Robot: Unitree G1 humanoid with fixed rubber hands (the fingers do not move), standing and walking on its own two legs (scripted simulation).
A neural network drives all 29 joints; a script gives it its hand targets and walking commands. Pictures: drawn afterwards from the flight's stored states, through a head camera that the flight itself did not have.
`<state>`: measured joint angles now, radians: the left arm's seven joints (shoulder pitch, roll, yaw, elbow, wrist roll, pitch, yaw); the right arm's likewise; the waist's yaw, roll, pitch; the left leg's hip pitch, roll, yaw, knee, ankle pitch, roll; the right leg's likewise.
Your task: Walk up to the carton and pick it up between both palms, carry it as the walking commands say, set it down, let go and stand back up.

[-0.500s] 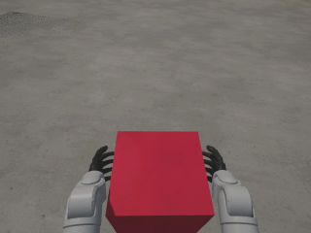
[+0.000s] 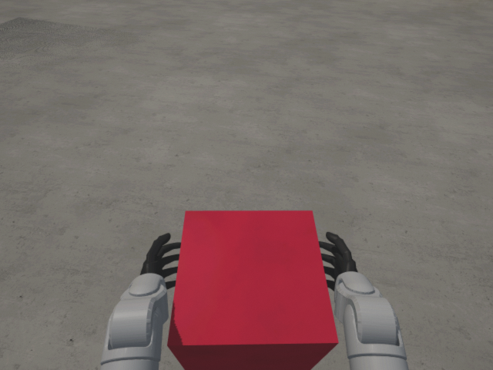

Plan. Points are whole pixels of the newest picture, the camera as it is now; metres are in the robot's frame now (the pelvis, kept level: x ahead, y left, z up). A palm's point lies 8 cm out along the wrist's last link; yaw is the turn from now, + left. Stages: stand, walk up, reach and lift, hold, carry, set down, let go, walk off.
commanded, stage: carry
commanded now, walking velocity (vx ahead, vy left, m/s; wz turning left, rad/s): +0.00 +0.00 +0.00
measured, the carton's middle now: (248, 298) +0.28 +0.00 -0.03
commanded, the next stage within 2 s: none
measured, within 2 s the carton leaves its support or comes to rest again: neither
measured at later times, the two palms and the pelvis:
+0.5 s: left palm (148, 284) +0.27 +0.16 +0.04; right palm (339, 281) +0.27 -0.14 +0.04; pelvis +0.00 +0.01 +0.00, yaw +0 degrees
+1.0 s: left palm (144, 284) +0.27 +0.16 +0.04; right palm (336, 281) +0.27 -0.14 +0.04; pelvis -0.01 +0.01 +0.00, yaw +1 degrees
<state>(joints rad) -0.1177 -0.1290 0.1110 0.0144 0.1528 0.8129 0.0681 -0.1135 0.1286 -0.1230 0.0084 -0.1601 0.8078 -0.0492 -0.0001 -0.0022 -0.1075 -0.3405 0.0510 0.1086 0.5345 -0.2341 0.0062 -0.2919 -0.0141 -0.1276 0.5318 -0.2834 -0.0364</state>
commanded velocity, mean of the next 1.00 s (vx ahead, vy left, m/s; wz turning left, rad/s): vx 0.00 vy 0.00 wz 0.00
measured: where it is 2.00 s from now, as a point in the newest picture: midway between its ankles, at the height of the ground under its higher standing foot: outside the picture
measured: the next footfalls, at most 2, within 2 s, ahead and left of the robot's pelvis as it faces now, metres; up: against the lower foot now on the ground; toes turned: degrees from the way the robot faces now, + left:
none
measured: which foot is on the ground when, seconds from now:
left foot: down 0.00-1.00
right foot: down 0.00-1.00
